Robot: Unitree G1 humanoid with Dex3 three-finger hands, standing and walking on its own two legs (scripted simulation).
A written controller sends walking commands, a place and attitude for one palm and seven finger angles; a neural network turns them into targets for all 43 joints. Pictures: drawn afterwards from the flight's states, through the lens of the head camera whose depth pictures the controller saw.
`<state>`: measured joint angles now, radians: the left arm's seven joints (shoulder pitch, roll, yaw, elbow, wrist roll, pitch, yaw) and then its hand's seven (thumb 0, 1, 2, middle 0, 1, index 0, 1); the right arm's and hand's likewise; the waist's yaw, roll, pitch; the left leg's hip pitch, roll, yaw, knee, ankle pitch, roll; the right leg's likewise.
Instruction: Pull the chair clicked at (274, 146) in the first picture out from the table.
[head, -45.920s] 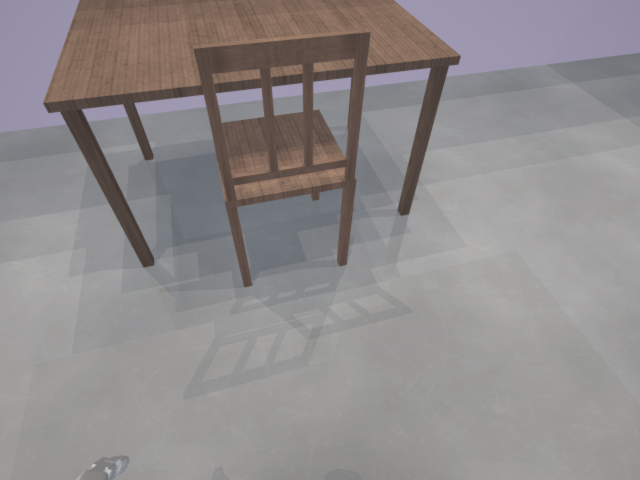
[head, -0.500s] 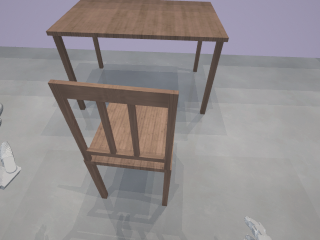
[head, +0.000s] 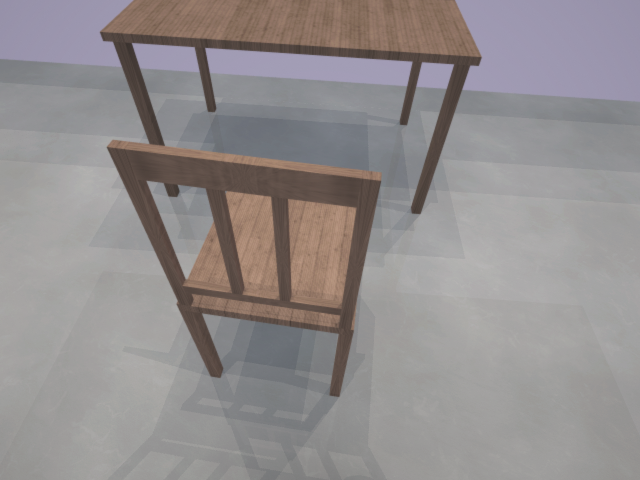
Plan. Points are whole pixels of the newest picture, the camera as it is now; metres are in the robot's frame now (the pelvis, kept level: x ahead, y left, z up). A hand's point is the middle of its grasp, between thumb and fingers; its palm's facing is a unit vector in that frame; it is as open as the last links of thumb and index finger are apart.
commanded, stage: let the arm hang, fingers relaxed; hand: left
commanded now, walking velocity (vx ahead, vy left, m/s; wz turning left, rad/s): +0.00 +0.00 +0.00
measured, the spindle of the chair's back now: (228, 246) +0.51 +0.20 -0.09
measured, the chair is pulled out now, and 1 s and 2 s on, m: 0.62 0.62 0.62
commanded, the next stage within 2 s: look to check the result in 0.60 s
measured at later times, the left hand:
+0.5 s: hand out of the picture +0.02 +0.16 -0.17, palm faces +0.00 -0.98 -0.21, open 7.3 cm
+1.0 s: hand out of the picture +0.02 +0.16 -0.17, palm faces +0.01 -0.98 -0.21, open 7.3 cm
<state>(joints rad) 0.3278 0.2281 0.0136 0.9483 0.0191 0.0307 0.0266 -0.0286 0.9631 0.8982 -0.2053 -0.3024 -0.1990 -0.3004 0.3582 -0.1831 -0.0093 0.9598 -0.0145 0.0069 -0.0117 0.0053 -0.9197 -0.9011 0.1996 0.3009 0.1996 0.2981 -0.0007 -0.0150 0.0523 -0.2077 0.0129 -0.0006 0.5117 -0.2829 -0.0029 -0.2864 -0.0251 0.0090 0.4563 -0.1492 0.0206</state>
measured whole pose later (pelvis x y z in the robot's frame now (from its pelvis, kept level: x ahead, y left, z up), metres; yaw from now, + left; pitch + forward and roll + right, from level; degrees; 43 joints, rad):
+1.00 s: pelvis +0.01 -0.02 +0.00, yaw -1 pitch -1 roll +0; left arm 0.28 0.15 0.01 1.07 0.01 0.01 0.04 0.01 0.92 0.90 -0.20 -0.30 -0.20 -0.30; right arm 0.37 -0.11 0.01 1.06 -0.01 -0.01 -0.03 0.00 -0.91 -0.90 0.20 0.30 0.20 0.30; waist -0.01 0.00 0.07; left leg -0.17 0.03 0.00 0.46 -0.27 -0.02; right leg -0.27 -0.01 0.01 0.46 -0.16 0.00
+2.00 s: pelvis +0.01 -0.02 +0.00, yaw +0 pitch -2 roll +0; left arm 0.27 0.15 0.01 1.07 0.01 0.01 0.04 0.01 0.93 0.90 -0.20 -0.30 -0.20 -0.30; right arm 0.36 -0.11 0.01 1.06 -0.01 -0.01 -0.03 0.00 -0.91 -0.90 0.20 0.30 0.20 0.30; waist -0.01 0.00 0.08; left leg -0.16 0.03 0.00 0.46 -0.27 -0.03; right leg -0.27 -0.01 0.01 0.46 -0.17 0.00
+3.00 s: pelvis +0.01 -0.02 +0.00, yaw +0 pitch -1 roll +0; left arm 0.27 0.15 0.01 1.06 0.01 0.01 0.04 0.01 0.93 0.90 -0.20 -0.30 -0.20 -0.30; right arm 0.36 -0.11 0.01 1.07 -0.01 -0.01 -0.03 0.00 -0.91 -0.90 0.20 0.30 0.20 0.30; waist -0.01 -0.01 0.08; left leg -0.16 0.03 0.00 0.45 -0.27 -0.03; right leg -0.27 0.00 0.01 0.46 -0.17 -0.01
